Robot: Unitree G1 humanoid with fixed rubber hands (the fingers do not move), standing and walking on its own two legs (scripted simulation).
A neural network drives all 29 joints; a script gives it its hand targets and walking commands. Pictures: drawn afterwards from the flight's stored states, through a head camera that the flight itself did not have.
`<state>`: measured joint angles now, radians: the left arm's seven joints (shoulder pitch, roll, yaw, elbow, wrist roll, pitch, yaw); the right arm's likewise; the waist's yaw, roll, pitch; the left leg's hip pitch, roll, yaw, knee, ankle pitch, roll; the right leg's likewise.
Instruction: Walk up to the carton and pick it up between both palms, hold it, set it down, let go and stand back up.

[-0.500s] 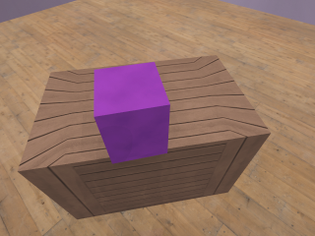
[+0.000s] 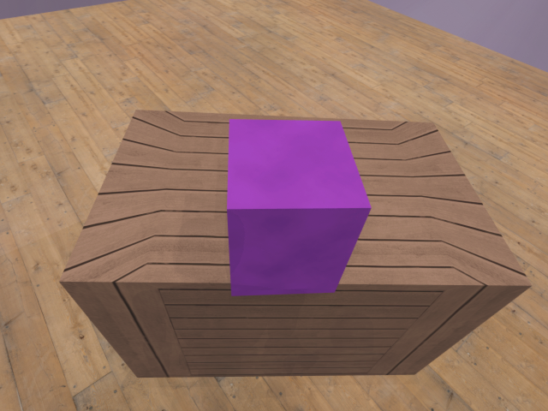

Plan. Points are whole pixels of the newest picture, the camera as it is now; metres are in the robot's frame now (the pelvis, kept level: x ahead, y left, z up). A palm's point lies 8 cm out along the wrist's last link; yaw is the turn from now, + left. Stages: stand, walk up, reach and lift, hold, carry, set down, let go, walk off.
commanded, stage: walk up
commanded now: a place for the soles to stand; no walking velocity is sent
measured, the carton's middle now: (284, 210) +0.46 -0.01 +0.01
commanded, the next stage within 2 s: none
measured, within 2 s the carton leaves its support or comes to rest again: neither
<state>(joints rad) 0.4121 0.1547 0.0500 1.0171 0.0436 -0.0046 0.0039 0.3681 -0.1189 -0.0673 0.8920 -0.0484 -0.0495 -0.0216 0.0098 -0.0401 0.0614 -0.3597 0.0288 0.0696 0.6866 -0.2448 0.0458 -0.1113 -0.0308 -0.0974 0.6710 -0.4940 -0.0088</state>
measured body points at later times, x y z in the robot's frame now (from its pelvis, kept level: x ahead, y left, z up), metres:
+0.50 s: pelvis +0.04 -0.02 +0.01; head +0.08 -0.03 +0.45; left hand +0.15 +0.19 -0.13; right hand +0.12 -0.25 -0.14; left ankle +0.06 +0.09 -0.72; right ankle +0.07 -0.13 -0.72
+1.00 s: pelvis +0.02 -0.04 +0.01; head +0.06 -0.03 +0.45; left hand +0.11 +0.20 -0.13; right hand +0.18 -0.24 -0.11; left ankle +0.06 +0.09 -0.72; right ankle +0.07 -0.13 -0.72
